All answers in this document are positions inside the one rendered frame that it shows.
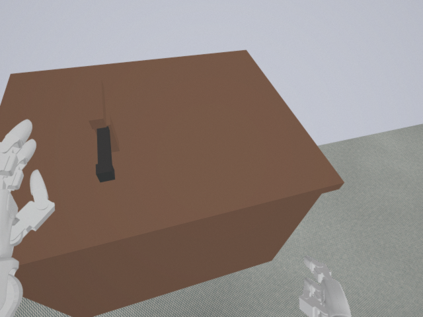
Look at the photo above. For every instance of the robot right hand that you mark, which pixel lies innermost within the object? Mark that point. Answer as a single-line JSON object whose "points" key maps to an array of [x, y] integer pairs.
{"points": [[328, 299]]}

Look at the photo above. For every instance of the tap lever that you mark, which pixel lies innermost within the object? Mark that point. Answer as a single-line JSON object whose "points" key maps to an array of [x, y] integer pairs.
{"points": [[104, 168]]}

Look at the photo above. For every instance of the robot left hand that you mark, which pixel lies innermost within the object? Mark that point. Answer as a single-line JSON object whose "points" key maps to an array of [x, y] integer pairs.
{"points": [[15, 152]]}

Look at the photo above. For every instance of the left robot forearm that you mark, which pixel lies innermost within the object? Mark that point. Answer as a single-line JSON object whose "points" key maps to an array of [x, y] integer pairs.
{"points": [[10, 287]]}

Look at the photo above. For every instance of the counter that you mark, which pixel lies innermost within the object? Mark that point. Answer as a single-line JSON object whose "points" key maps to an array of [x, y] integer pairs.
{"points": [[213, 173]]}

